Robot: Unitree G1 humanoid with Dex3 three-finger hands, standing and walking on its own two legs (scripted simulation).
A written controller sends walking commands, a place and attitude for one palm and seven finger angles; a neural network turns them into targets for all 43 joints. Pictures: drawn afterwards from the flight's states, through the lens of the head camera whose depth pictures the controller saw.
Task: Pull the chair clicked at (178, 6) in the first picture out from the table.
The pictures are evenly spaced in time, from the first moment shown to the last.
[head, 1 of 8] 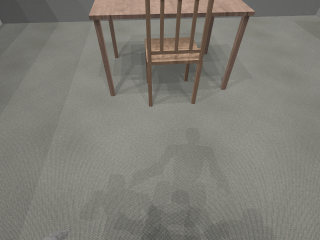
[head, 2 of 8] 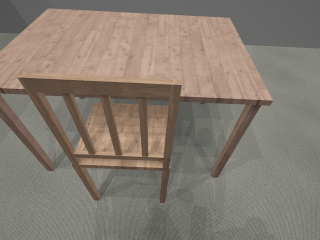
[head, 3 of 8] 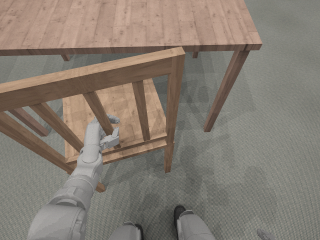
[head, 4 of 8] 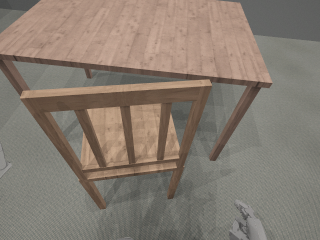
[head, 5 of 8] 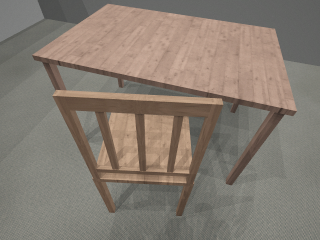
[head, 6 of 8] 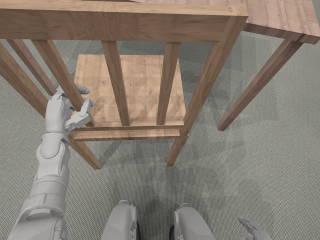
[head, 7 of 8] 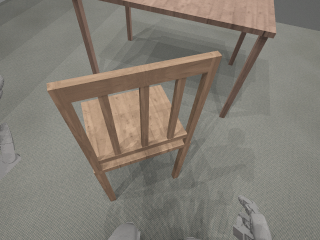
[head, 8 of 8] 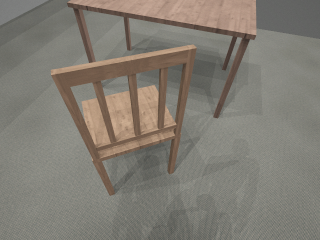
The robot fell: no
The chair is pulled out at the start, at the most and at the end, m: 0.00 0.61 0.59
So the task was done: yes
